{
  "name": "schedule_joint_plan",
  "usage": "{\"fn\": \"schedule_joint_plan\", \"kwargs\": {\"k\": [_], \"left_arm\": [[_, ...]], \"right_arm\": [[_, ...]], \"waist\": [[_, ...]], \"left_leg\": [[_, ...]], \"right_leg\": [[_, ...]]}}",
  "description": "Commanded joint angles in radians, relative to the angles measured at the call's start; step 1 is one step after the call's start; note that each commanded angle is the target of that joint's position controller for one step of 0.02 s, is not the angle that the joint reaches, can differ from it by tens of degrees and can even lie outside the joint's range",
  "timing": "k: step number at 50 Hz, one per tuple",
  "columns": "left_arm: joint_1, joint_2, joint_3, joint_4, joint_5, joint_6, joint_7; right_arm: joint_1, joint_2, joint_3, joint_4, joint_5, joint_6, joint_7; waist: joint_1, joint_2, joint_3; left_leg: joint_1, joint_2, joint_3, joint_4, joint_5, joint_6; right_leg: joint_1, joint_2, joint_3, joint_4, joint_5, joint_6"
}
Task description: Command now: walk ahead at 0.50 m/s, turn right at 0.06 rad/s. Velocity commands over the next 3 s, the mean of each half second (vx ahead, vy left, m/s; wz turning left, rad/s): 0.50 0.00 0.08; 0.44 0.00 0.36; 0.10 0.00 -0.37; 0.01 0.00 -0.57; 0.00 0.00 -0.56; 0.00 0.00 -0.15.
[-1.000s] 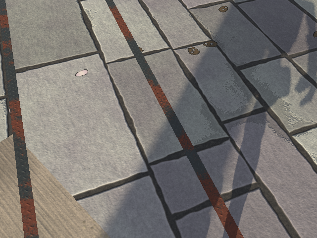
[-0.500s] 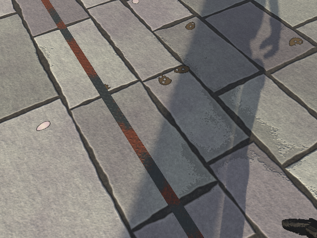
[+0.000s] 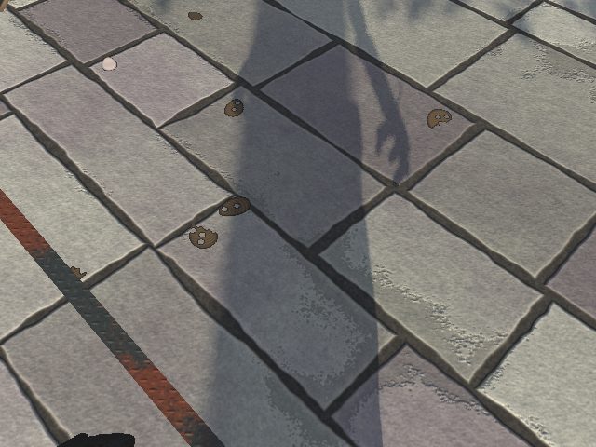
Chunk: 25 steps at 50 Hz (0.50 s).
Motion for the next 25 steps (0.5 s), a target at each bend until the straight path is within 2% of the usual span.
{"fn": "schedule_joint_plan", "kwargs": {"k": [1, 3, 4, 5, 6, 7, 8, 9, 10, 11, 12, 13, 14, 16, 19, 22, 25], "left_arm": [[-0.118, 0.054, 0.011, -0.095, -0.009, -0.022, -0.013], [-0.136, 0.069, 0.016, -0.108, -0.009, -0.026, -0.022], [-0.119, 0.080, 0.021, -0.105, -0.009, -0.028, -0.024], [-0.064, 0.099, 0.031, -0.092, -0.005, -0.029, -0.023], [0.054, 0.133, 0.051, -0.054, 0.002, -0.028, -0.017], [0.222, 0.187, 0.073, -0.016, 0.009, -0.025, -0.007], [0.332, 0.292, 0.096, -0.001, 0.023, -0.017, 0.000], [0.363, 0.238, 0.081, 0.010, 0.007, -0.012, -0.002], [0.303, 0.187, 0.061, 0.011, 0.001, -0.013, -0.003], [0.236, 0.162, 0.051, 0.003, 0.001, -0.012, -0.003], [0.181, 0.137, 0.042, 0.003, 0.009, -0.014, -0.008], [0.143, 0.113, 0.035, 0.001, 0.016, -0.020, -0.011], [0.119, 0.104, 0.034, 0.003, 0.018, -0.026, -0.012], [0.114, 0.113, 0.040, 0.024, 0.016, -0.043, -0.010], [0.148, 0.133, 0.048, 0.063, 0.027, -0.053, 0.003], [0.157, 0.146, 0.049, 0.083, 0.023, -0.051, 0.012], [0.205, 0.164, 0.053, 0.116, 0.016, -0.043, 0.019]], "right_arm": [[0.008, -0.181, -0.042, -0.038, 0.009, -0.003, -0.005], [0.016, -0.192, -0.047, -0.025, 0.012, 0.009, -0.009], [0.012, -0.201, -0.050, -0.022, 0.013, 0.014, -0.012], [-0.005, -0.210, -0.052, -0.022, 0.014, 0.019, -0.015], [-0.012, -0.199, -0.047, -0.023, 0.014, 0.023, -0.018], [-0.019, -0.162, -0.030, -0.040, -0.001, 0.021, -0.021], [0.072, -0.064, 0.003, -0.073, -0.015, 0.003, -0.017], [0.064, -0.084, 0.002, -0.063, -0.006, -0.018, -0.013], [-0.018, -0.163, -0.021, -0.085, 0.019, -0.028, -0.005], [-0.086, -0.163, -0.021, -0.101, 0.022, -0.032, -0.004], [-0.116, -0.153, -0.022, -0.105, 0.006, -0.029, -0.006], [-0.104, -0.145, -0.026, -0.100, -0.003, -0.020, -0.007], [-0.075, -0.125, -0.023, -0.087, 0.000, -0.007, -0.005], [-0.061, -0.094, -0.019, -0.076, 0.004, 0.016, -0.008], [-0.144, -0.085, -0.019, -0.100, 0.003, 0.024, -0.011], [-0.218, -0.070, -0.015, -0.119, 0.004, 0.016, 0.002], [-0.317, -0.049, -0.005, -0.157, 0.004, 0.012, 0.018]], "waist": [[0.006, 0.115, 0.028], [0.018, 0.122, 0.035], [0.035, 0.127, 0.027], [0.076, 0.130, -0.003], [0.137, 0.115, -0.078], [0.211, 0.080, -0.204], [0.200, -0.143, -0.352], [0.213, -0.218, -0.409], [0.208, -0.138, -0.254], [0.184, -0.084, -0.154], [0.155, -0.036, -0.084], [0.118, -0.050, -0.057], [0.093, -0.068, -0.053], [0.076, -0.060, -0.039], [0.096, -0.022, 0.000], [0.122, -0.014, 0.018], [0.166, 0.002, 0.048]], "left_leg": [[-0.026, 0.262, -0.141, -0.074, 0.258, 0.152], [0.030, 0.292, -0.152, -0.042, 0.297, 0.138], [0.051, 0.300, -0.151, -0.014, 0.349, 0.128], [0.056, 0.290, -0.131, 0.052, 0.478, 0.113], [0.031, 0.248, -0.090, 0.191, 0.611, 0.090], [-0.102, 0.202, -0.049, 0.418, 0.524, 0.055], [-0.502, 0.055, 0.014, 0.817, 0.119, -0.023], [-0.656, 0.014, -0.110, 0.974, -0.340, -0.024], [-0.744, 0.075, -0.127, 1.037, -0.292, -0.014], [-0.740, 0.121, -0.095, 1.004, -0.200, -0.008], [-0.707, 0.149, -0.082, 0.946, -0.132, -0.013], [-0.646, 0.177, -0.091, 0.898, -0.082, -0.019], [-0.594, 0.186, -0.092, 0.880, -0.052, -0.027], [-0.577, 0.189, -0.091, 0.849, 0.001, -0.045], [-0.643, 0.180, -0.125, 0.727, 0.147, -0.061], [-0.619, 0.154, -0.103, 0.547, 0.311, -0.052], [-0.618, 0.140, -0.063, 0.430, 0.367, -0.035]], "right_leg": [[0.056, 0.031, -0.031, -0.086, 0.056, -0.010], [0.063, 0.039, -0.031, -0.126, -0.002, -0.035], [0.097, 0.047, -0.036, -0.144, -0.032, -0.049], [0.187, 0.069, -0.057, -0.173, -0.045, -0.068], [0.361, 0.093, -0.080, -0.198, -0.037, -0.095], [0.628, 0.008, 0.003, -0.161, -0.017, -0.143], [1.015, -0.250, 0.423, -0.181, -0.136, -0.290], [1.042, -0.308, 0.685, -0.322, -0.272, -0.334], [0.928, -0.273, 0.570, -0.347, -0.339, -0.291], [0.787, -0.232, 0.441, -0.368, -0.289, -0.264], [0.658, -0.192, 0.358, -0.403, -0.208, -0.254], [0.568, -0.160, 0.296, -0.434, -0.133, -0.243], [0.512, -0.145, 0.248, -0.466, -0.097, -0.242], [0.458, -0.139, 0.159, -0.510, -0.023, -0.249], [0.470, -0.138, 0.057, -0.538, 0.049, -0.237], [0.489, -0.114, -0.049, -0.548, 0.082, -0.199], [0.553, -0.136, -0.100, -0.552, 0.085, -0.184]]}}
Next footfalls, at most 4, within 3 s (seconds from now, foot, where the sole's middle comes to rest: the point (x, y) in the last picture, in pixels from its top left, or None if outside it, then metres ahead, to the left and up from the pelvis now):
0.14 right None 0.25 -0.14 -0.78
0.68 left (233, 423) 0.54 0.11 -0.78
1.14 right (281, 308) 0.82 -0.02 -0.78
1.56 left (194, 336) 0.76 0.20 -0.78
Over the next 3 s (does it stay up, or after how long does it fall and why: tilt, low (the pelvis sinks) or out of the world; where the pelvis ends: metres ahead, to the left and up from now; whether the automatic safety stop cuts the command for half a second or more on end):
stays up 0.68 0.04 -0.01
